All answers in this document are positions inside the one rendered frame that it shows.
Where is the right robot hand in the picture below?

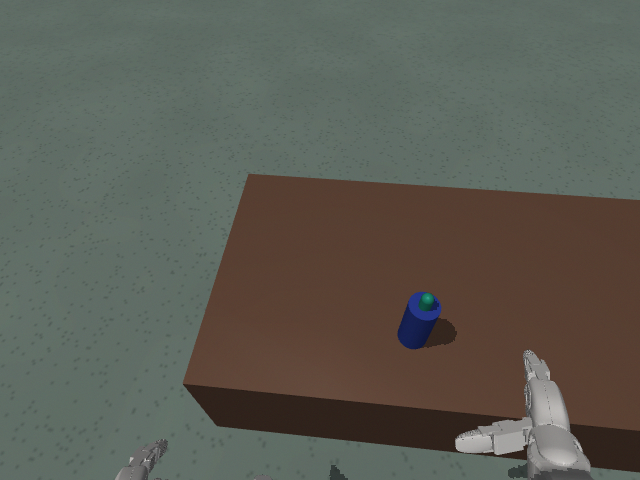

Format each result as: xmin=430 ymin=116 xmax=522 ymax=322
xmin=455 ymin=350 xmax=571 ymax=455

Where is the left robot hand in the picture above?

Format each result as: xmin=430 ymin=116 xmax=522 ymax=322
xmin=115 ymin=439 xmax=168 ymax=480

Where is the right robot arm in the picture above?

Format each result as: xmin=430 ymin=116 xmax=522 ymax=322
xmin=527 ymin=425 xmax=594 ymax=480

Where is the bottle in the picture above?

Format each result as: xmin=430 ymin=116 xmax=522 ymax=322
xmin=397 ymin=292 xmax=441 ymax=349

